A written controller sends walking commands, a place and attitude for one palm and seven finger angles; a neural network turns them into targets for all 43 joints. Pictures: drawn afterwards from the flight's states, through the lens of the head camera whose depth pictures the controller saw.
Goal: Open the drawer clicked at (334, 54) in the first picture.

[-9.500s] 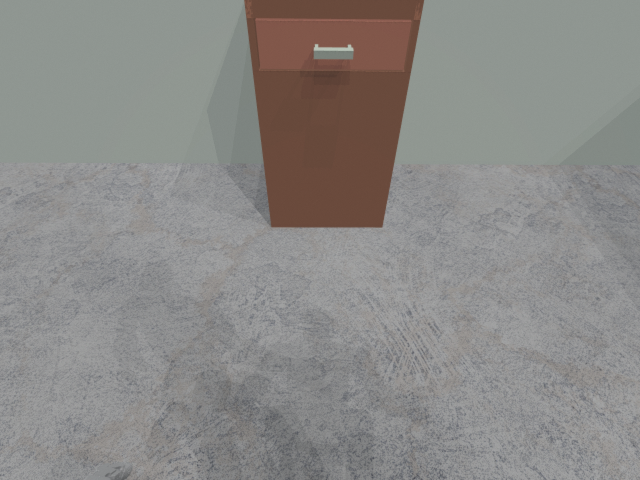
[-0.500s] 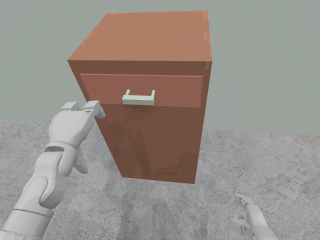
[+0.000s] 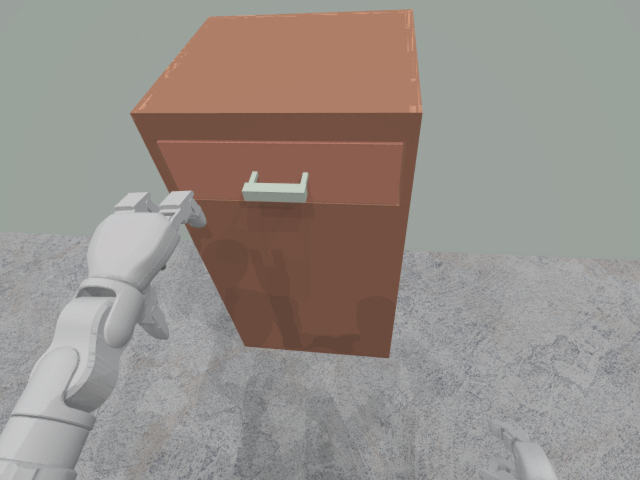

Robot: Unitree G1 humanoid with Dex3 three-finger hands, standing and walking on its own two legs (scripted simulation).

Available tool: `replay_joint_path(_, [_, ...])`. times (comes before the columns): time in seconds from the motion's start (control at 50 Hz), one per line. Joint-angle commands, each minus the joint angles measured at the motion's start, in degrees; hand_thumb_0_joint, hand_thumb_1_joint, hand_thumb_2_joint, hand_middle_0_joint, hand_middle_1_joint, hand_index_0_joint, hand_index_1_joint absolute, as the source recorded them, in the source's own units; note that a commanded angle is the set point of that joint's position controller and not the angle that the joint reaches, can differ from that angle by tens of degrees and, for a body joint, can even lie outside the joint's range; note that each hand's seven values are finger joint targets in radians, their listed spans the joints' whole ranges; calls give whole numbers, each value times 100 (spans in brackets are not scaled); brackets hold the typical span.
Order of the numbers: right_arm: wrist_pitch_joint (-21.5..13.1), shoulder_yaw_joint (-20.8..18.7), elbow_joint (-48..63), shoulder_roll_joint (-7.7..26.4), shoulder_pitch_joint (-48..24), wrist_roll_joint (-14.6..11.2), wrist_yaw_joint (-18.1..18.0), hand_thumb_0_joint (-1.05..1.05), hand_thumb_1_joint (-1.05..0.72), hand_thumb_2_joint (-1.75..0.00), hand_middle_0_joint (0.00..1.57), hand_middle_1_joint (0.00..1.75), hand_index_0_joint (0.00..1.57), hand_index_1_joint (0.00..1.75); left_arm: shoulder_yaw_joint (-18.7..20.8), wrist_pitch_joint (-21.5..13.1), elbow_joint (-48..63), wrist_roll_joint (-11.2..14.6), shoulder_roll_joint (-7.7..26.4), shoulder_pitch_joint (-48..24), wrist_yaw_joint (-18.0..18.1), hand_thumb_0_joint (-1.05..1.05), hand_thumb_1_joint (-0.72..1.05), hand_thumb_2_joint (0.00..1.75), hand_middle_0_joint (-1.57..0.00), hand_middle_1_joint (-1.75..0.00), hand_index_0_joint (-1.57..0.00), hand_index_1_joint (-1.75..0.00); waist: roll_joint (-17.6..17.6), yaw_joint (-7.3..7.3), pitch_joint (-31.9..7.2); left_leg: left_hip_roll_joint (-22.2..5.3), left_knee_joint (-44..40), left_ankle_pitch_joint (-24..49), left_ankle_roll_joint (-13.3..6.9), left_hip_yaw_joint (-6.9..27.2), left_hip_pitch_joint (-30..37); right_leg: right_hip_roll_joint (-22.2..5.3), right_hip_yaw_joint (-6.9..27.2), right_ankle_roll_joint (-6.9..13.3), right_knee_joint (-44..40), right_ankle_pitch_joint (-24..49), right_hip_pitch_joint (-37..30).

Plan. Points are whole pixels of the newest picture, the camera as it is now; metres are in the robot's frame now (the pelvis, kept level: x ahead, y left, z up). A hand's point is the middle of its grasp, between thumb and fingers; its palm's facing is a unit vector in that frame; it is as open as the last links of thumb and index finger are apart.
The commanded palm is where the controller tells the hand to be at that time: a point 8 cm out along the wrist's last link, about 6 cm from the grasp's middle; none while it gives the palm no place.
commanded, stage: move the hooked fingers above the handle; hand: left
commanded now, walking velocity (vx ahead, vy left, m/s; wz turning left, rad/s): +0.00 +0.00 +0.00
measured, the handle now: (277, 184) +0.59 +0.18 +0.01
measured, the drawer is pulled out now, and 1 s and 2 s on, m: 0.00 0.00 0.00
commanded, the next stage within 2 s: none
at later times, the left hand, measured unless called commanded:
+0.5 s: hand (202, 236) +0.38 +0.22 +0.10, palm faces +0.02 -0.04 -1.00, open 13.8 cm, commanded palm +0.36 +0.22 +0.16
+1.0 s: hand (243, 205) +0.46 +0.19 +0.08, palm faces -0.03 -0.02 -1.00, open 13.8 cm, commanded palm +0.45 +0.19 +0.14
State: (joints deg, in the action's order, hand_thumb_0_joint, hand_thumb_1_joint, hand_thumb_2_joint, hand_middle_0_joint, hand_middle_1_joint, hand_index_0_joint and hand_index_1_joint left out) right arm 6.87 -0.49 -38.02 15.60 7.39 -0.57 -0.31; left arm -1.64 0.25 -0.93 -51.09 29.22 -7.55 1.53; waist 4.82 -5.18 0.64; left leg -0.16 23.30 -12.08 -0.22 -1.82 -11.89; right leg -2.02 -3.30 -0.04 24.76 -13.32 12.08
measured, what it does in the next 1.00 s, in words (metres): stands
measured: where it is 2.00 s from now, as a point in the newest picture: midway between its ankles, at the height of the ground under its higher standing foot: outside the picture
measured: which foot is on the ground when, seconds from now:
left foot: down 0.00-1.00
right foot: down 0.00-1.00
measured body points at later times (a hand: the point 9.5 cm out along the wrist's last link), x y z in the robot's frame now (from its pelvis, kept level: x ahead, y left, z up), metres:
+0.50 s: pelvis +0.00 -0.01 +0.00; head +0.02 -0.04 +0.45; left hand +0.37 +0.22 +0.16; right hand +0.15 -0.24 -0.13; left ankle +0.00 +0.12 -0.74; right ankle +0.00 -0.12 -0.74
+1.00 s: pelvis +0.01 +0.00 -0.01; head +0.06 -0.03 +0.44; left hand +0.45 +0.19 +0.14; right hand +0.10 -0.26 -0.15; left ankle +0.00 +0.12 -0.74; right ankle +0.00 -0.12 -0.74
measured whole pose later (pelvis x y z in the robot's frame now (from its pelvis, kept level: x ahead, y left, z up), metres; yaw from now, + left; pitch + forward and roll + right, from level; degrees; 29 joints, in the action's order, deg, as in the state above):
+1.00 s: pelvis +0.01 +0.00 -0.01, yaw -1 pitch +8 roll +0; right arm 6.2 -2.1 -39.8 14.8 15.0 -1.3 -1.6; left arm -8.4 -0.4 -44.0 -57.5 24.6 -41.2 6.3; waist 3.0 1.1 -3.4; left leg -0.8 29.1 -15.2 -0.2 -2.7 -21.9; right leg -1.5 -2.2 0.2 30.3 -15.9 22.4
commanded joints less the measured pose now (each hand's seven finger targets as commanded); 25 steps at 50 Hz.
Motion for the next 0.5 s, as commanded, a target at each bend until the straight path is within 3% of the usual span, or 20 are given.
replay_joint_path(0.0, [-259, -153, 936, 518, -906, -42, -36, 0, -90, -90, 20, 30, 20, 30, 599, 172, 956, -5, 1095, -1566, 100, 0, -50, 30, -30, -120, -30, -120, -329, 21, -1464, 173, -256, 1350, -104, -3, 363, 200, 132, 164, -222, 1141, -688])
replay_joint_path(0.12, [-280, -94, 825, 502, -783, -49, -136, 0, -90, -90, 20, 30, 20, 30, 181, 67, 338, -118, 886, -2550, -32, 0, -50, 30, -30, -120, -30, -120, -536, 236, -980, 159, -353, 677, -101, 43, 246, 216, 86, 146, -390, 424, -227])
replay_joint_path(0.2, [-363, -114, 758, 477, -630, -37, -203, 0, -90, -90, 20, 30, 20, 30, 306, -156, 105, -268, 1152, -3397, 152, 0, -50, 30, -30, -120, -30, -120, -232, 206, -1536, 203, -266, 698, -108, 44, 383, 207, 161, 178, -327, 398, -319])
replay_joint_path(0.26, [-380, -140, 699, 462, -496, -41, -212, 0, -90, -90, 20, 30, 20, 30, 322, -204, -358, -261, 1103, -3554, 286, 0, -50, 30, -30, -120, -30, -120, -319, 173, -1662, 208, -196, 955, -109, 16, 310, 200, 160, 192, -233, 767, -414])
replay_joint_path(0.28, [-372, -155, 685, 488, -477, -48, -213, 0, -90, -90, 20, 30, 20, 30, 490, -176, -563, -260, 1241, -3543, 315, 0, -50, 30, -30, -120, -30, -120, -401, 155, -1699, 206, -202, 974, -104, 12, 229, 209, 167, 191, -242, 786, -507])
replay_joint_path(0.36, [-312, -167, 680, 505, -407, -76, -196, 0, -90, -90, 20, 30, 20, 30, 280, -39, -1070, -306, 1023, -3588, 324, 0, -50, 30, -30, -120, -30, -120, -411, 175, -1589, 199, -165, 1064, -115, -72, 43, 181, 165, 188, -166, 1025, -459])
replay_joint_path(0.42, [-281, -203, 707, 565, -308, -81, -183, 0, -90, -90, 20, 30, 20, 30, 248, 4, -1239, -354, 1064, -3681, 252, 0, -50, 30, -30, -120, -30, -120, -408, 208, -1731, 196, -106, 1165, -139, -100, 25, 184, 190, 191, -105, 1181, -502])
replay_joint_path(0.48, [-285, -253, 786, 579, -224, -87, -174, 0, -90, -90, 20, 30, 20, 30, 2, -87, -1089, -301, 804, -3872, 171, 0, -50, 30, -30, -120, -30, -120, -495, 293, -1850, 203, -32, 1253, -165, -54, 77, 212, 173, 190, -48, 1277, -431])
